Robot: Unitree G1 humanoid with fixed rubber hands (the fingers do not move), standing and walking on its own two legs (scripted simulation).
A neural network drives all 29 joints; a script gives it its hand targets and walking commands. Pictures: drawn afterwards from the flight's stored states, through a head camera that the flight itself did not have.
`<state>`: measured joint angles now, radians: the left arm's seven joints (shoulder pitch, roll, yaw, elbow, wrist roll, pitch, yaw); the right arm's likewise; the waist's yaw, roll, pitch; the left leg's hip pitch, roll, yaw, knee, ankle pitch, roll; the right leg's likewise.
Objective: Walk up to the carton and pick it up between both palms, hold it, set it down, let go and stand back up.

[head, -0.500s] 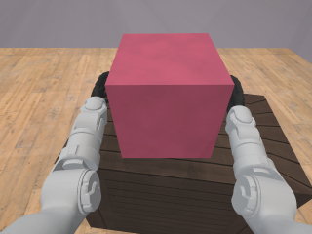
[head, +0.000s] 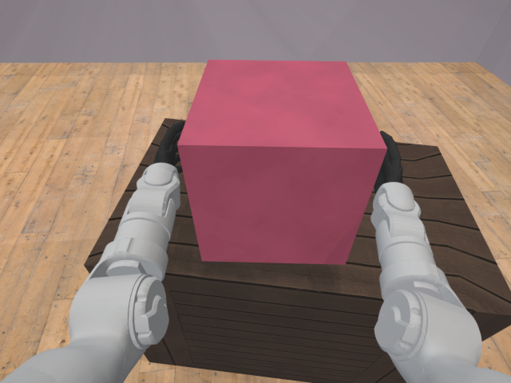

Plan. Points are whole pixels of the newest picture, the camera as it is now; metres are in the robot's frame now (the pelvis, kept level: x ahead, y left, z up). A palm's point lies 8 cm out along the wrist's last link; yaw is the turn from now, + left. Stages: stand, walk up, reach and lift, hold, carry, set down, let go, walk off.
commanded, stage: set down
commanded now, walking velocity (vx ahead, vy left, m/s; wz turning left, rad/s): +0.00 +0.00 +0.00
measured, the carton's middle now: (275, 159) +0.50 -0.06 +0.09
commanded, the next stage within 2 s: none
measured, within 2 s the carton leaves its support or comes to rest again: rests again in 1.20 s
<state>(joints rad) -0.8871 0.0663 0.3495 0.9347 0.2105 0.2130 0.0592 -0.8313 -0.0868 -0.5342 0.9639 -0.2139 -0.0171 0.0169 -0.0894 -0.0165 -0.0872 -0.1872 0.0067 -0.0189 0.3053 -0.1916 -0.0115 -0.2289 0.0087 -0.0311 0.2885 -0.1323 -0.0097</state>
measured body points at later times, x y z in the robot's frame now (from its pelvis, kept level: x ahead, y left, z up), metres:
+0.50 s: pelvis +0.01 +0.00 +0.00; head +0.03 +0.01 +0.45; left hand +0.46 +0.12 +0.11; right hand +0.41 -0.24 +0.11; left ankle -0.03 +0.12 -0.75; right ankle +0.01 -0.11 -0.75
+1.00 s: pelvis +0.00 +0.00 +0.00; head +0.04 +0.00 +0.45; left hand +0.47 +0.11 +0.09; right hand +0.41 -0.25 +0.10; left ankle -0.03 +0.12 -0.75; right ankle +0.01 -0.11 -0.75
